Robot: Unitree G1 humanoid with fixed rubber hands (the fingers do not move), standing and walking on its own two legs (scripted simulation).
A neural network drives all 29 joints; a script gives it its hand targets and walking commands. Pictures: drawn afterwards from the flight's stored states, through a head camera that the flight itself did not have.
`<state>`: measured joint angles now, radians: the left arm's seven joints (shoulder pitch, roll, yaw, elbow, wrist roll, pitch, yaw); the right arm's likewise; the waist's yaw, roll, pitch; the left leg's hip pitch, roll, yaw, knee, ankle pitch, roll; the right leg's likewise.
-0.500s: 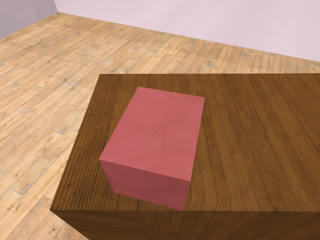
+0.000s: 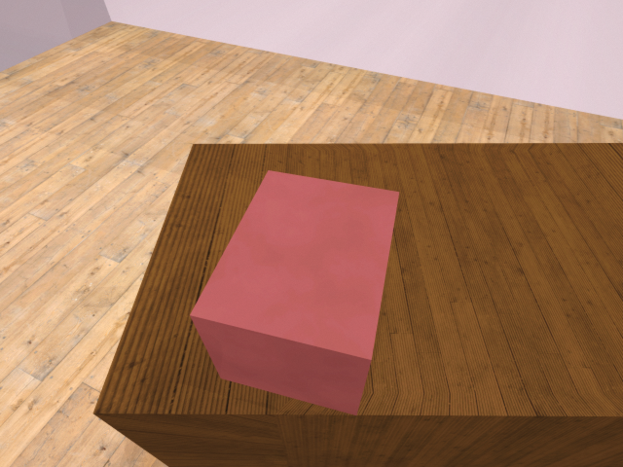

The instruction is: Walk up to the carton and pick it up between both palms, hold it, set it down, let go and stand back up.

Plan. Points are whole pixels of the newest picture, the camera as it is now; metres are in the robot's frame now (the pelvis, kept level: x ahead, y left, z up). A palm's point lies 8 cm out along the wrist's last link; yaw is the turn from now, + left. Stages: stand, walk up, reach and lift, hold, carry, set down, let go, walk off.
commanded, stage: stand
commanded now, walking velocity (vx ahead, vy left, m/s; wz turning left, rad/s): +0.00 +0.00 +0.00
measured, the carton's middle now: (309, 285) +0.41 +0.02 -0.04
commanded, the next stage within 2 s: none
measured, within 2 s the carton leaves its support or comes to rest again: neither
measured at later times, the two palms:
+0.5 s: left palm out of the picture +0.03 +0.29 -0.12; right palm out of the picture +0.03 -0.29 -0.13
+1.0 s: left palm out of the picture +0.02 +0.30 -0.12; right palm out of the picture +0.02 -0.30 -0.13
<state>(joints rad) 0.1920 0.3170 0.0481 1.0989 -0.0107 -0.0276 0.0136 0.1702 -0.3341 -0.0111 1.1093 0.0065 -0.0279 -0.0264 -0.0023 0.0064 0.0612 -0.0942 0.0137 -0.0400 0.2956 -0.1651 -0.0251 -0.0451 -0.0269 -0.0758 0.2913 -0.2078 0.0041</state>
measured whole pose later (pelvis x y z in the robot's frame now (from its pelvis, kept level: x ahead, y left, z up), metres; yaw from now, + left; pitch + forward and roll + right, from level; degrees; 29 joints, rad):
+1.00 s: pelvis -0.01 +0.00 +0.00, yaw +0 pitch -3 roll +0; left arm 0.21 0.33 0.04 1.09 -0.01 -0.02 0.02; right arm 0.20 -0.34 -0.01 1.10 0.00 -0.02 -0.03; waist -0.01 0.01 0.07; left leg -0.10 0.02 -0.04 0.30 -0.15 -0.03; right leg -0.05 -0.02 -0.08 0.30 -0.20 0.00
